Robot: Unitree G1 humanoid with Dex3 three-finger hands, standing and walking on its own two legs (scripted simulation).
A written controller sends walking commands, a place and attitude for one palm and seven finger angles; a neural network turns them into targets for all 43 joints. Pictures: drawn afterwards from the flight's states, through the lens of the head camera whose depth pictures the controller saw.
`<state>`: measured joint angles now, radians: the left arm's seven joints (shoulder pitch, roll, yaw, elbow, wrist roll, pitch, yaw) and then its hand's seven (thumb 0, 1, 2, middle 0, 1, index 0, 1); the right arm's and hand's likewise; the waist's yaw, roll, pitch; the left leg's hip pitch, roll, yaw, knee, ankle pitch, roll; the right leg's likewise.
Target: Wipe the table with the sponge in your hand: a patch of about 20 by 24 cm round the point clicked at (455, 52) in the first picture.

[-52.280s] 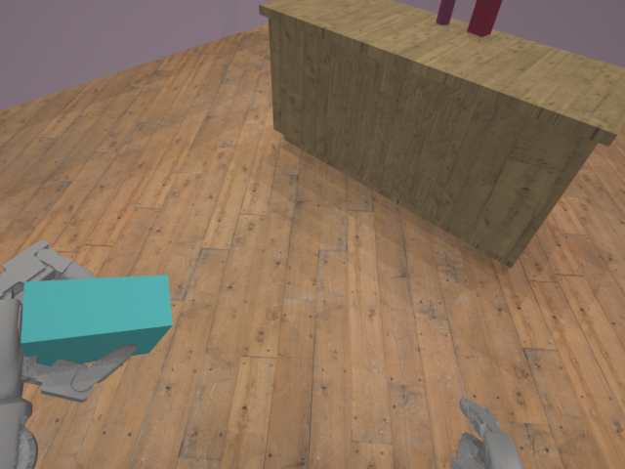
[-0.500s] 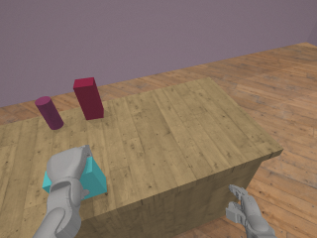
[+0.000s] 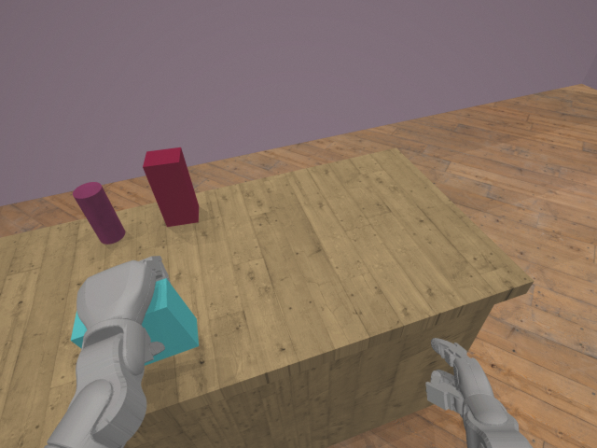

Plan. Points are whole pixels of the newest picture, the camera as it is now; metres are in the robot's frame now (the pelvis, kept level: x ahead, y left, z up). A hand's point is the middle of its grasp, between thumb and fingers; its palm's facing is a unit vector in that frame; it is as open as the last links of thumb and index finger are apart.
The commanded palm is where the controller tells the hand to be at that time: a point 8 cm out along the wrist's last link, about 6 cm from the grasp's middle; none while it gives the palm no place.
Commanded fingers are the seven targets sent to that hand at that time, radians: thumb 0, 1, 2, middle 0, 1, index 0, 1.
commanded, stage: lift the sponge slowly off the table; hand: left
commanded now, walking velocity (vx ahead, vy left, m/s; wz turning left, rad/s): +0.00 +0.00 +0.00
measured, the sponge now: (146, 334) +0.23 +0.27 +0.03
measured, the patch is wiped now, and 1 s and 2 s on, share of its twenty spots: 1.00 1.00 1.00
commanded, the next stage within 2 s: bring the sponge back beside the body in 0.74 s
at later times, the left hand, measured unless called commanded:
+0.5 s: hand (136, 296) +0.24 +0.26 +0.10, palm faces +0.12 -0.17 -0.98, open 9.4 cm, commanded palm +0.21 +0.26 +0.18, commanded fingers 0.00 0.10 1.30 -1.20 -1.60 -1.20 -1.60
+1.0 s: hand (133, 300) +0.23 +0.26 +0.11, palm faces +0.13 -0.18 -0.97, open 9.4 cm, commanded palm +0.19 +0.26 +0.18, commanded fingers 0.00 0.10 1.30 -1.20 -1.60 -1.20 -1.60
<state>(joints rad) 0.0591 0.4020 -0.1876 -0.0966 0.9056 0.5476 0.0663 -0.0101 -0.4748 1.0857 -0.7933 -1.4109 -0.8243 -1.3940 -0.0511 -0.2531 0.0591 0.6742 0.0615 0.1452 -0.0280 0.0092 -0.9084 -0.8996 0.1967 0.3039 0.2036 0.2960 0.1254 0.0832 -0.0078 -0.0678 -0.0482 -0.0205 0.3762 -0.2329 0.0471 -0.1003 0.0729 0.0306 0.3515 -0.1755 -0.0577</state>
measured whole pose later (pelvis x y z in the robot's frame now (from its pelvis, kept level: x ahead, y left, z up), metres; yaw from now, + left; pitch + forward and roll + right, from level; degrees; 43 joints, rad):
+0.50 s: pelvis +0.00 -0.01 +0.00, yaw -1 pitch -4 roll +0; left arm 0.05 0.46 -0.13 -0.18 0.86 0.57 0.01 -0.01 -0.47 1.09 -0.79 -1.41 -0.82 -1.39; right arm -0.05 -0.26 0.06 0.67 0.06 0.15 -0.03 0.01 -0.91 -0.90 0.20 0.30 0.20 0.30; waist 0.12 0.09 -0.01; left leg -0.06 -0.04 -0.02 0.37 -0.23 0.03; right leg -0.10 0.09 0.04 0.35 -0.17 -0.07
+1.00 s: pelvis -0.01 -0.01 +0.00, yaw +0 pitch -5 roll +0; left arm 0.03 0.46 -0.14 -0.21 0.85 0.58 -0.01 -0.01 -0.47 1.08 -0.79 -1.41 -0.82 -1.39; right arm -0.06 -0.25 0.09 0.65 0.06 0.16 -0.04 0.01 -0.91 -0.90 0.20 0.30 0.20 0.30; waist 0.12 0.09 0.00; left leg -0.08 -0.04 -0.02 0.38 -0.21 0.03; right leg -0.11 0.08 0.03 0.36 -0.16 -0.07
